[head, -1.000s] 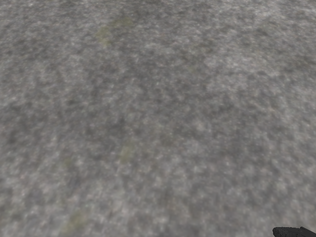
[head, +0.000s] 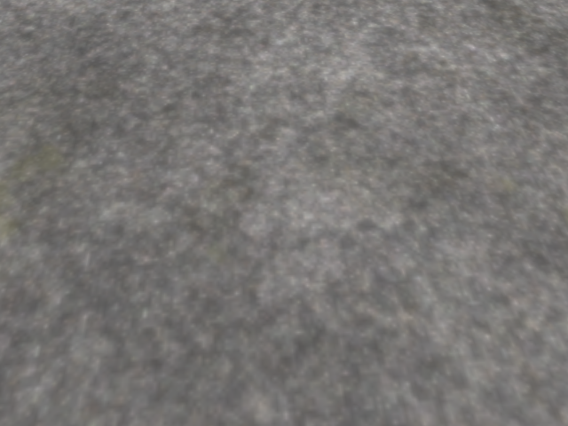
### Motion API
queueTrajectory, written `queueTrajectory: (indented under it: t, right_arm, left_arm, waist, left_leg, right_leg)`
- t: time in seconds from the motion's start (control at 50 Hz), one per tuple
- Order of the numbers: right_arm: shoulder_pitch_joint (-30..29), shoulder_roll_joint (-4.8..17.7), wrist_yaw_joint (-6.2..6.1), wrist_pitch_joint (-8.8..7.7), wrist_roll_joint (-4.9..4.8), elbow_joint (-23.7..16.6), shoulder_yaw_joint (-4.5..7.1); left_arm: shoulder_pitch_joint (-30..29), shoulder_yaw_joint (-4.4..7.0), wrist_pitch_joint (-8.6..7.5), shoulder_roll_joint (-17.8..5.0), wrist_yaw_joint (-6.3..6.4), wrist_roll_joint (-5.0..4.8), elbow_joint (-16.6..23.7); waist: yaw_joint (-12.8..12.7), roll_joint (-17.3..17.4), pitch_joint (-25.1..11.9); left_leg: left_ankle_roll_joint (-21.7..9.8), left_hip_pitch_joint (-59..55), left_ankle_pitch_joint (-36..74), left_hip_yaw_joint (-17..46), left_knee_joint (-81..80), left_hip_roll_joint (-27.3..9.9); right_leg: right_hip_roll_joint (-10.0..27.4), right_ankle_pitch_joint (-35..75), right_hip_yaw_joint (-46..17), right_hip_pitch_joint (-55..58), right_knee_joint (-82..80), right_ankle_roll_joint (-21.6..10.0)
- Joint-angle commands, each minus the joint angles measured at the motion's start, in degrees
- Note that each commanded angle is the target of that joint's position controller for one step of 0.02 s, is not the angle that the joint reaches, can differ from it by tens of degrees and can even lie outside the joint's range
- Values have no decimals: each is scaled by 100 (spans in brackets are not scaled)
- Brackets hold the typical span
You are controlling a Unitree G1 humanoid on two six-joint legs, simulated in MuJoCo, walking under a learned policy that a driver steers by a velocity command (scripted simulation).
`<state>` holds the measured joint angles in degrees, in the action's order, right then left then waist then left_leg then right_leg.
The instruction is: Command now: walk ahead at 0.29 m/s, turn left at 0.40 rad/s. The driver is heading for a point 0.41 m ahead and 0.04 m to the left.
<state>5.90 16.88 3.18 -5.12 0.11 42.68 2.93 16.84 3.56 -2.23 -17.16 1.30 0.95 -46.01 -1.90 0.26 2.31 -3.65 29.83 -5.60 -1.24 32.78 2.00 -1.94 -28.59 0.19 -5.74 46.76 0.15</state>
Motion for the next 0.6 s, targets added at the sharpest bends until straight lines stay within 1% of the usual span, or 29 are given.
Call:
queueTrajectory:
  t: [0.02,0.04,0.06,0.08,0.1,0.12,0.14,0.18,0.22,0.24,0.28,0.32,0.34,0.38,0.4,0.42,0.44,0.46,0.48,0.5,0.52,0.54,0.56,0.58,0.6]
  right_arm:
    - [1290,1077,-96,43,-37,-271,314]
    - [954,931,-128,97,-86,-340,280]
    - [705,835,-158,157,-100,-398,244]
    - [595,806,-189,188,-51,-435,227]
    - [493,812,-201,223,-4,-482,233]
    - [416,852,-212,239,16,-512,253]
    - [388,915,-235,247,18,-527,278]
    - [415,1028,-307,300,-18,-527,323]
    - [419,1053,-390,402,-83,-537,337]
    - [406,1043,-427,459,-105,-550,337]
    - [397,1025,-487,563,-114,-579,335]
    - [426,1024,-517,634,-98,-602,341]
    - [425,994,-522,657,-82,-609,331]
    - [458,899,-510,680,-65,-617,292]
    - [414,837,-505,685,-81,-627,261]
    - [327,757,-505,691,-111,-645,220]
    - [482,607,-502,679,-87,-624,166]
    - [883,353,-482,647,54,-624,82]
    - [1017,468,-481,615,5,-676,113]
    - [863,870,-489,598,57,-630,202]
    - [680,1021,-493,626,-7,-597,282]
    - [670,925,-515,698,-39,-493,292]
    - [645,843,-527,760,-33,-483,276]
    - [654,649,-519,796,-54,-448,224]
    - [667,471,-506,808,-62,-431,164]
  left_arm:
    - [256,57,-271,-764,-98,-140,601]
    - [-160,46,-275,-774,-90,-175,723]
    - [-417,73,-235,-795,-40,-96,756]
    - [-428,110,-151,-817,5,-43,813]
    - [-300,111,-67,-749,29,-36,826]
    - [-129,89,-10,-631,57,-32,793]
    - [-48,66,22,-549,91,-22,772]
    - [-113,55,64,-499,149,8,788]
    - [-290,56,104,-485,165,5,820]
    - [-429,58,120,-478,161,-11,853]
    - [-738,61,130,-463,135,-43,944]
    - [-976,65,92,-466,97,-63,1023]
    - [-977,70,60,-484,74,-73,1016]
    - [-943,86,-22,-525,19,-77,999]
    - [-853,96,-67,-521,-7,-78,976]
    - [-690,102,-115,-485,-32,-76,924]
    - [-654,128,-149,-615,-29,-18,930]
    - [-723,182,-130,-1005,12,97,1049]
    - [-694,186,-58,-983,9,223,915]
    - [-571,115,-61,-668,-16,135,928]
    - [-529,112,-57,-650,-21,62,903]
    - [-622,111,-42,-666,-22,9,900]
    - [-760,99,-23,-651,-18,-56,886]
    - [-881,69,12,-594,-16,-58,865]
    - [-988,53,53,-540,-25,-42,843]
  waist:
    - [652,716,-2391]
    - [580,268,-1673]
    - [460,-109,-1091]
    - [275,-47,-867]
    - [119,157,-780]
    - [29,306,-770]
    - [-13,374,-812]
    - [-3,392,-992]
    - [55,405,-1141]
    - [100,441,-1131]
    - [203,553,-1009]
    - [292,683,-870]
    - [301,743,-860]
    - [327,825,-910]
    - [262,835,-929]
    - [119,836,-902]
    - [144,665,-867]
    - [444,-458,-1079]
    - [557,-1565,-940]
    - [272,-1295,-954]
    - [175,-956,-903]
    - [207,-683,-851]
    - [229,-652,-757]
    - [304,-668,-715]
    - [355,-786,-694]
  left_leg:
    - [-1712,-4776,2864,3429,-771,-2054]
    - [-1484,-3925,2700,2783,-875,-1811]
    - [-1363,-3023,2753,2374,-1045,-1616]
    - [-1293,-2325,2779,2175,-1212,-1453]
    - [-1272,-1887,2761,2069,-1346,-1299]
    - [-1287,-1614,2938,1922,-1396,-1213]
    - [-1288,-1475,3155,1794,-1396,-1141]
    - [-1236,-1460,3243,1730,-1307,-1076]
    - [-1071,-1482,2616,1771,-1236,-972]
    - [-977,-1465,2128,1827,-1229,-906]
    - [-854,-1445,1113,2045,-1237,-823]
    - [-822,-1523,526,2329,-1194,-808]
    - [-817,-1635,563,2388,-1098,-852]
    - [-800,-1832,1116,2535,-796,-921]
    - [-741,-1898,1298,2597,-631,-896]
    - [-601,-1836,1234,2590,-460,-770]
    - [-352,-1582,667,2495,-244,-556]
    - [-25,-1116,-1067,1846,663,-4]
    - [318,-383,-2875,1167,1267,526]
    - [562,-170,-3265,1130,2202,283]
    - [667,-8,-3095,1111,2773,268]
    - [774,29,-2909,1116,3051,227]
    - [850,28,-2692,1146,3062,147]
    - [899,-210,-2545,1035,2797,90]
    - [939,-467,-2408,795,2329,53]
  right_leg:
    - [-51,-509,-875,-3251,3565,188]
    - [192,-157,-707,-3342,3212,158]
    - [355,68,-578,-3298,2841,190]
    - [473,253,-579,-2929,2480,199]
    - [468,323,-558,-2650,2233,240]
    - [435,374,-498,-2501,1986,310]
    - [395,488,-452,-2437,1696,380]
    - [310,841,-446,-2439,1176,508]
    - [260,1312,-514,-2391,754,583]
    - [225,1494,-542,-2376,537,600]
    - [162,1663,-615,-2376,106,609]
    - [89,1615,-692,-2348,-337,587]
    - [88,1555,-694,-2297,-535,565]
    - [74,1428,-642,-2007,-965,485]
    - [76,1591,-593,-1747,-1395,404]
    - [109,2191,-523,-1288,-2131,276]
    - [498,3060,-784,-730,-2575,78]
    - [1611,4672,-1799,-57,-2507,-417]
    - [2296,5395,-2735,8,-2517,-1401]
    - [2430,5196,-3008,-13,-2599,-1737]
    - [2195,4987,-2669,33,-2512,-1616]
    - [1932,4774,-2294,-17,-2448,-1410]
    - [1828,4619,-2084,-118,-2447,-1298]
    - [1613,4556,-1760,-311,-2475,-1184]
    - [1382,4524,-1447,-446,-2488,-1084]
